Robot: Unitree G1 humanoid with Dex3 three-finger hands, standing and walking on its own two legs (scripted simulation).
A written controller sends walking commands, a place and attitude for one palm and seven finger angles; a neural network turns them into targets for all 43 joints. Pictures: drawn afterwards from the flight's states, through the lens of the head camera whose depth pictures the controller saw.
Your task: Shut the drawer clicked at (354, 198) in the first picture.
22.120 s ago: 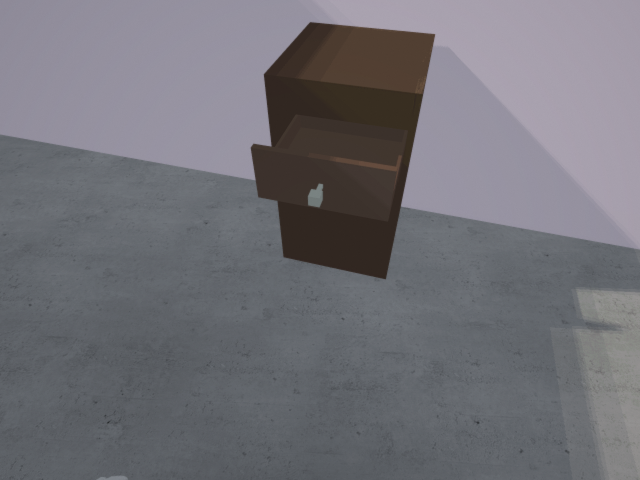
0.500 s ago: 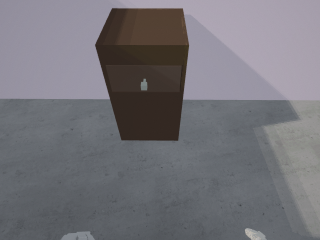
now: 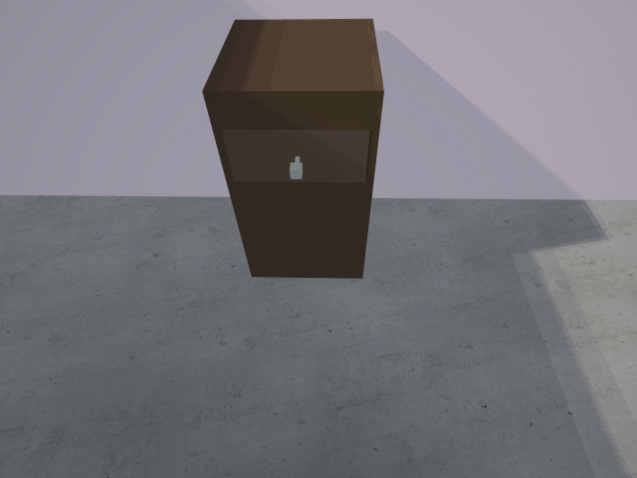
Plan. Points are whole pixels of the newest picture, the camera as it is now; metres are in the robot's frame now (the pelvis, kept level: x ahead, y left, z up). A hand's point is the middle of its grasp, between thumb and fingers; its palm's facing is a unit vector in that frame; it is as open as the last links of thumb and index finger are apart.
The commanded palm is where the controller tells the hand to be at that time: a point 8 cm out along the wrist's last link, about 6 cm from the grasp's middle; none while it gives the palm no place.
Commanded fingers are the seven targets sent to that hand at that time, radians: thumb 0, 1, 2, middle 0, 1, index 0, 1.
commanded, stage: let the arm hang, fingers relaxed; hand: left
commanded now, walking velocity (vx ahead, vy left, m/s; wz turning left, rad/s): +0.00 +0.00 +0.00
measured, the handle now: (296, 166) +0.89 +0.11 -0.19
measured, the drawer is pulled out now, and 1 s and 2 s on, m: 0.00 0.00 0.00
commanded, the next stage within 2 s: look to check the result in 0.36 s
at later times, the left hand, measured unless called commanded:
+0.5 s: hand out of the picture +0.01 +0.15 -0.17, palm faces +0.01 -0.98 -0.20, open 7.3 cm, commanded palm none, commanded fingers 0.00 0.90 0.90 -0.20 -0.30 -0.20 -0.30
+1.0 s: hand out of the picture +0.07 +0.17 -0.17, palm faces +0.01 -0.97 -0.25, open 7.4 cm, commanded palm none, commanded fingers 0.00 0.90 0.90 -0.20 -0.30 -0.20 -0.30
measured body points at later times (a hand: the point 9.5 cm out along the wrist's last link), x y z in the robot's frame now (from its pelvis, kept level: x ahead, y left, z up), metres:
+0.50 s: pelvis +0.02 -0.02 +0.00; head +0.04 -0.03 +0.45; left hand +0.02 +0.20 -0.16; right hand -0.01 -0.24 -0.16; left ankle +0.04 +0.10 -0.74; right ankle -0.01 -0.13 -0.74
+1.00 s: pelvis +0.03 -0.03 +0.00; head +0.05 -0.04 +0.45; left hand +0.07 +0.22 -0.15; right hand +0.07 -0.29 -0.15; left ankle +0.04 +0.10 -0.74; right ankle -0.01 -0.13 -0.74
